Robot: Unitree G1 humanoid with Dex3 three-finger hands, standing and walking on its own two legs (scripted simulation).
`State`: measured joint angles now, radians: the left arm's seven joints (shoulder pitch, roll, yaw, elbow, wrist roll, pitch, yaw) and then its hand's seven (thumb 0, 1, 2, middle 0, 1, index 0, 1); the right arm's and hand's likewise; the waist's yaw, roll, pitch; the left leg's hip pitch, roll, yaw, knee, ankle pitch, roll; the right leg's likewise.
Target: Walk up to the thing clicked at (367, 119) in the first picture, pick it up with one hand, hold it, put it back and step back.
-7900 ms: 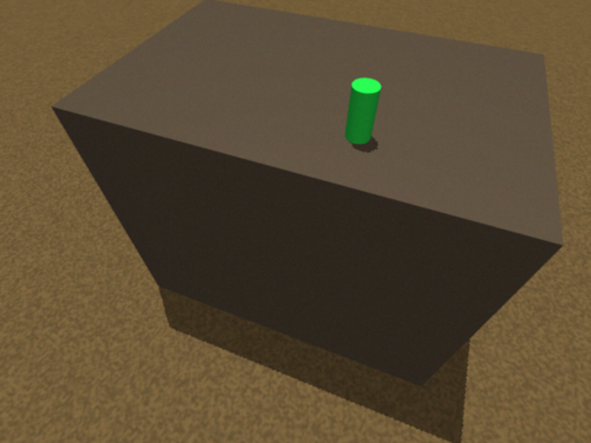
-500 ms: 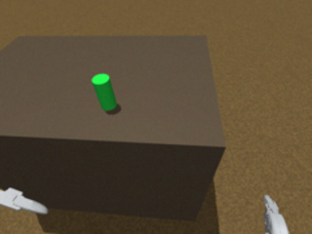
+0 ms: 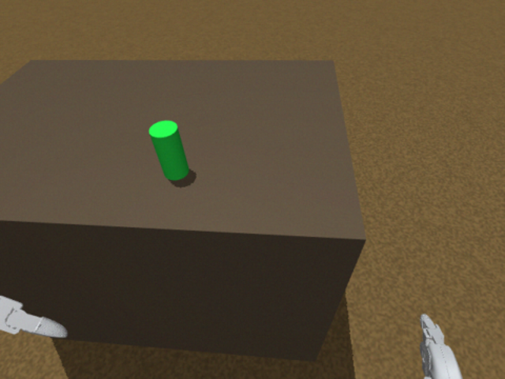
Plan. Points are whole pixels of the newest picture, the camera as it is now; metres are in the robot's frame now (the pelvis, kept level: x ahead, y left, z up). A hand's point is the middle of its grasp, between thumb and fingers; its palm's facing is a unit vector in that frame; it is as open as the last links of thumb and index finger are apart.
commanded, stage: go down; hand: left
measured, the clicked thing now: (170, 151) +0.50 +0.20 +0.08
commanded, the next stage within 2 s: none
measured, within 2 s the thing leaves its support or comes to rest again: neither
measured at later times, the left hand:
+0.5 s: hand (12, 187) +0.30 +0.33 +0.19, palm faces +0.29 -0.91 -0.29, open 17.3 cm
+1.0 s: hand (6, 175) +0.32 +0.36 +0.19, palm faces +0.23 -0.96 -0.17, open 17.6 cm
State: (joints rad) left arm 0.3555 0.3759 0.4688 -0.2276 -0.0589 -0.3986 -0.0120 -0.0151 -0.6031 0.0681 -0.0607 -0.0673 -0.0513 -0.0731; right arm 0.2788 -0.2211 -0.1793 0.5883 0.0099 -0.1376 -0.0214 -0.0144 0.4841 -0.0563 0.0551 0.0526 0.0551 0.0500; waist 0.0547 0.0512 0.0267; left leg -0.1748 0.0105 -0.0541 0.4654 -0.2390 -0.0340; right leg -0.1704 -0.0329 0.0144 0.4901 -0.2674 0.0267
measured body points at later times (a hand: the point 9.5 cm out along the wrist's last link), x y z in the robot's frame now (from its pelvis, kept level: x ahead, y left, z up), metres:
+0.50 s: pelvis +0.00 +0.01 +0.00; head +0.00 +0.00 +0.45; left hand +0.28 +0.38 +0.21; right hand +0.16 -0.24 -0.09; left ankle +0.01 +0.14 -0.74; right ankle +0.00 -0.14 -0.74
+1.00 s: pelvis +0.00 +0.01 -0.01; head +0.00 +0.00 +0.44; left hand +0.30 +0.41 +0.20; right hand +0.16 -0.24 -0.09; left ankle +0.01 +0.14 -0.74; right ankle +0.00 -0.14 -0.74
